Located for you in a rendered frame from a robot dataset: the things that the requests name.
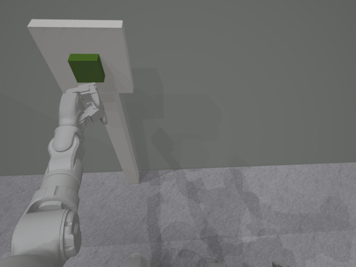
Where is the robot left forearm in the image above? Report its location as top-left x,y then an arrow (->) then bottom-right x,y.
11,126 -> 85,256

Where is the panel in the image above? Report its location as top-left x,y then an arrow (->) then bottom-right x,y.
27,19 -> 139,185

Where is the left robot upper arm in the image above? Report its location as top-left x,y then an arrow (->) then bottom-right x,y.
0,209 -> 82,267

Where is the right robot shin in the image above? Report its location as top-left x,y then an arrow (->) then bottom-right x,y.
204,260 -> 215,265

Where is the left robot shin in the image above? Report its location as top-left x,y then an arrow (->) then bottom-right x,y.
131,254 -> 143,258

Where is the robot shin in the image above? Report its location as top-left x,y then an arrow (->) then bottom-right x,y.
204,260 -> 215,265
131,254 -> 143,258

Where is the robot left hand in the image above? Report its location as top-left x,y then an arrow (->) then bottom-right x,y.
58,82 -> 107,133

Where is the button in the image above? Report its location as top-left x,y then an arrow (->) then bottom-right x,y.
68,54 -> 105,83

